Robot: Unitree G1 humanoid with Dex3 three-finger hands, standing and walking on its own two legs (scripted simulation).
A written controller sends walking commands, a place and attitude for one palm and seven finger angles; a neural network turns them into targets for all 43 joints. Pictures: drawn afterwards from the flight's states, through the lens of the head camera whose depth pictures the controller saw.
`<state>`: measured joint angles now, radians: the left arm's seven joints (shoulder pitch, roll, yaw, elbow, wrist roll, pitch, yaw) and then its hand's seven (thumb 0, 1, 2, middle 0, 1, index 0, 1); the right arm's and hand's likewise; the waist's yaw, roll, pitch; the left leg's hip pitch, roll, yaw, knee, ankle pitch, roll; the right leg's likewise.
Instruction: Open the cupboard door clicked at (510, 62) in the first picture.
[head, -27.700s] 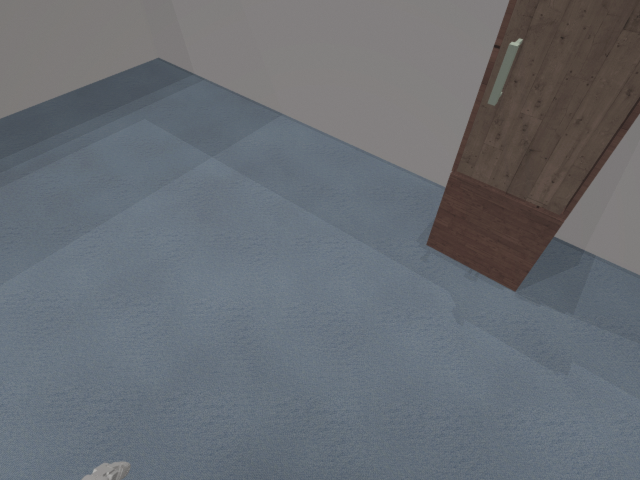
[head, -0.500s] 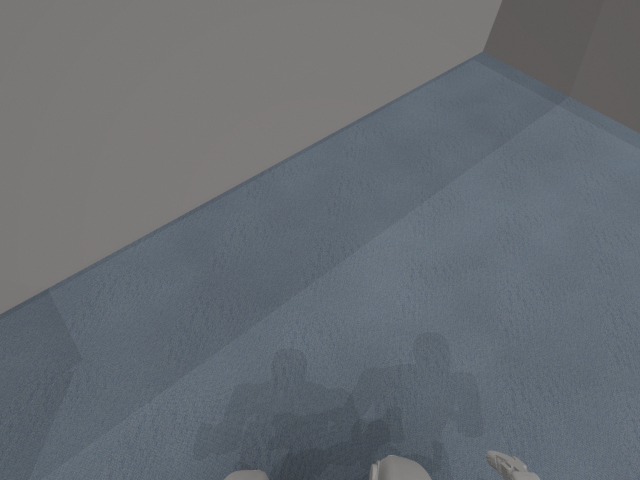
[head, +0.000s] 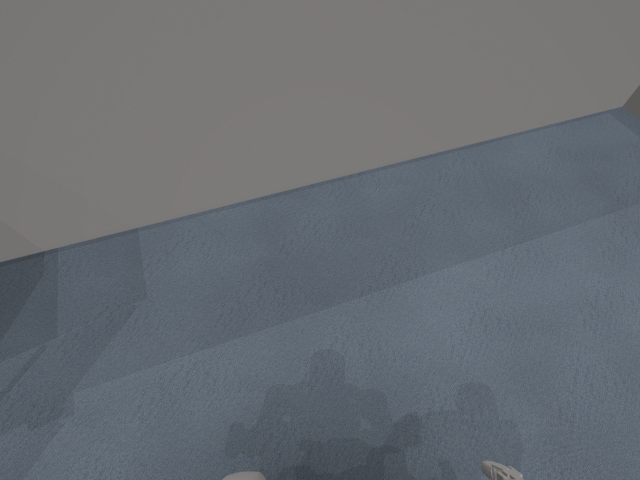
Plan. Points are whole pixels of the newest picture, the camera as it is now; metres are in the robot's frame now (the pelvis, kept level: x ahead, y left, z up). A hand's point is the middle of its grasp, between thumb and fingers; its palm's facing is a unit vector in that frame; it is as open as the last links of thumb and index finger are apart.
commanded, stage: turn to face it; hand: left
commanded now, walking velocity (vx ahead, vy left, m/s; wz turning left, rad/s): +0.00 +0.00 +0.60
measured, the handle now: out of the picture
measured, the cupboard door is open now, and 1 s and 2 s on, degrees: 46 46 46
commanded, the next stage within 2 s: take the last steps up to it in 2.00 s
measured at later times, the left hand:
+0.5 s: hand out of the picture +0.06 +0.17 -0.14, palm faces +0.26 -0.93 -0.28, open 7.4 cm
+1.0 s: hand out of the picture -0.03 +0.20 -0.16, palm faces +0.56 -0.79 -0.25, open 7.4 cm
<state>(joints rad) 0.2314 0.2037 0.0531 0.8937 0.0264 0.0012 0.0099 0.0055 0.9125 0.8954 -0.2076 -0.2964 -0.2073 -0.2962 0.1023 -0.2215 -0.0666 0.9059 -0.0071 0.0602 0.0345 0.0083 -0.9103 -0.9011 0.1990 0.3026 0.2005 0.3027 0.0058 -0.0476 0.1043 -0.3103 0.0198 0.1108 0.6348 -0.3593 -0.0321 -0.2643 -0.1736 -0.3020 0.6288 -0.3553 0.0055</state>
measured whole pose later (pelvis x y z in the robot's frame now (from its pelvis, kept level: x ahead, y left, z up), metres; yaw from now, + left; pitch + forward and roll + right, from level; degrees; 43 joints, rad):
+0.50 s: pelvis +0.01 -0.05 +0.01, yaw +16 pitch +1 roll +2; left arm 0.17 0.18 0.04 0.87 0.02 0.00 0.02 0.01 0.91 0.90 -0.20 -0.30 -0.20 -0.30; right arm 0.16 -0.26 -0.10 0.95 -0.01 0.08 0.02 0.01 -0.91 -0.90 0.20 0.30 0.20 0.30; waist -0.03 0.03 0.10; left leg -0.51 -0.01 -0.01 1.16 -0.45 -0.05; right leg -0.26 -0.09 -0.14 0.57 -0.32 -0.01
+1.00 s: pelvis +0.02 -0.03 +0.01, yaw +34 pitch +2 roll -1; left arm 0.16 0.26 0.08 0.90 0.02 0.05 0.00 0.01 0.91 0.90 -0.20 -0.30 -0.20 -0.29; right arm 0.14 -0.21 -0.05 0.90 -0.02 0.03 0.00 0.00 -0.91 -0.90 0.20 0.30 0.21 0.30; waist 0.00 -0.02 0.10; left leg -0.30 -0.01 -0.01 0.52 -0.26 0.02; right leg -0.49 -0.09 -0.02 1.00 -0.44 0.08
